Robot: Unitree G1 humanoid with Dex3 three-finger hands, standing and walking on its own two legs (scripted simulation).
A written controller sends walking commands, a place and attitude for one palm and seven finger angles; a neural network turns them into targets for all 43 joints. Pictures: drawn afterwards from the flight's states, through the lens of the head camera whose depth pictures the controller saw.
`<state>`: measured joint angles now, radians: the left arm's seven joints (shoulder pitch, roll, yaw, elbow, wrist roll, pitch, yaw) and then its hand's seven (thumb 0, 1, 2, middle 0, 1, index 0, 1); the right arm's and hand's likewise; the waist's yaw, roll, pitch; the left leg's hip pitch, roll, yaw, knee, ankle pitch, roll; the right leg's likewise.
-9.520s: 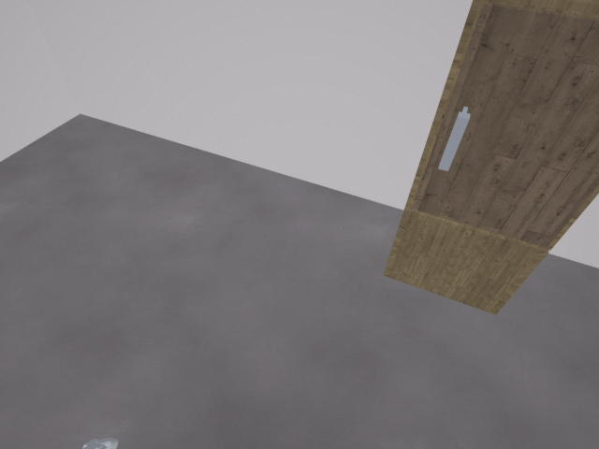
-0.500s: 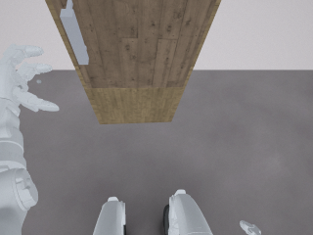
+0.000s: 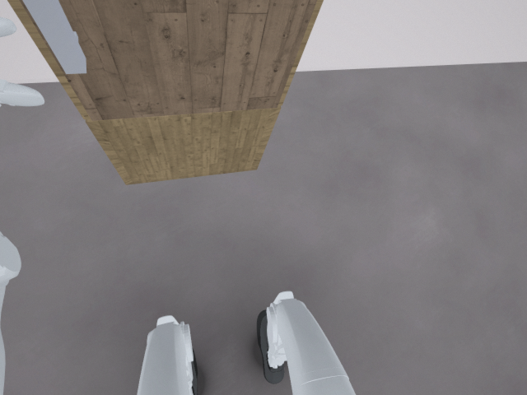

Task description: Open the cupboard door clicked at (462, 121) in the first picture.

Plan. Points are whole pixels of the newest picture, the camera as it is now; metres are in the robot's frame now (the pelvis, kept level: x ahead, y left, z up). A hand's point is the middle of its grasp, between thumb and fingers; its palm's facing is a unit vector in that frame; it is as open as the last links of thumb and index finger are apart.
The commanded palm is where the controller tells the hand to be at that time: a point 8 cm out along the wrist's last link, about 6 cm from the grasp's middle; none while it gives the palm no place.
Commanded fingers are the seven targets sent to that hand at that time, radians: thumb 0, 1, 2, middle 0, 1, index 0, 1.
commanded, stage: move the hooked fingers beside the handle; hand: left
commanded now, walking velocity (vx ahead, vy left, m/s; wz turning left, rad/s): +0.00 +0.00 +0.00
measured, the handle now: (51, 6) +0.62 +0.20 +0.07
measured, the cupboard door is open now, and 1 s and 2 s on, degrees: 0 0 0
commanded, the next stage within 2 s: slide the fingers in behind the handle in 0.82 s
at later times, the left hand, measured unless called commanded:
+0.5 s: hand out of the picture +0.56 +0.26 +0.07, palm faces +0.06 -1.00 -0.04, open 14.0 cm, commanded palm +0.54 +0.28 +0.07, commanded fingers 0.00 -0.50 0.30 -0.30 -1.20 -0.30 -1.20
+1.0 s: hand (2, 50) +0.56 +0.25 +0.07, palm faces +0.06 -1.00 -0.04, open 14.0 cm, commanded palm +0.54 +0.27 +0.07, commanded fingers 0.00 -0.50 0.30 -0.30 -1.20 -0.30 -1.20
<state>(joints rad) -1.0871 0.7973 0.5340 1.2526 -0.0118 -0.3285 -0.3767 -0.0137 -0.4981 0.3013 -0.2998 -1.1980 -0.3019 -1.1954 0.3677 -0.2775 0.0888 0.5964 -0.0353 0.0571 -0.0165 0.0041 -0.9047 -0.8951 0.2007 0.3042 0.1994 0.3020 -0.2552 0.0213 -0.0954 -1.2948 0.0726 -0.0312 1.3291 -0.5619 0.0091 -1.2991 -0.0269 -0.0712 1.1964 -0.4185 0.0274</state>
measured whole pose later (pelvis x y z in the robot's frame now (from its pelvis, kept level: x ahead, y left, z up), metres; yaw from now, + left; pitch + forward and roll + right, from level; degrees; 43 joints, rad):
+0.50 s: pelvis +0.02 +0.00 +0.01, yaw +0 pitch +30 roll -5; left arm -1.01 0.73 0.53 1.18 -0.02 -0.33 -0.35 -0.01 -0.50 0.30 -0.30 -1.20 -0.30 -1.20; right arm 0.36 -0.26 0.08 0.58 -0.04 0.10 0.01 0.00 -0.90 -0.90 0.20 0.30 0.20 0.30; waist -0.23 0.02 -0.10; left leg -1.23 0.08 -0.03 1.28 -0.57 0.01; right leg -1.23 -0.02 -0.08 1.15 -0.43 0.03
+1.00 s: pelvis +0.01 -0.01 +0.00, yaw +0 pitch +30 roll -5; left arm -1.05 0.76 0.52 1.21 -0.02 -0.35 -0.36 -0.01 -0.50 0.30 -0.30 -1.20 -0.30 -1.20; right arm 0.34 -0.27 0.08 0.58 -0.03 0.09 0.00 0.00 -0.91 -0.90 0.20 0.30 0.20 0.30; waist -0.24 0.02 -0.10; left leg -1.28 0.08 -0.04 1.32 -0.57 0.00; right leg -1.28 -0.02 -0.08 1.19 -0.43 0.02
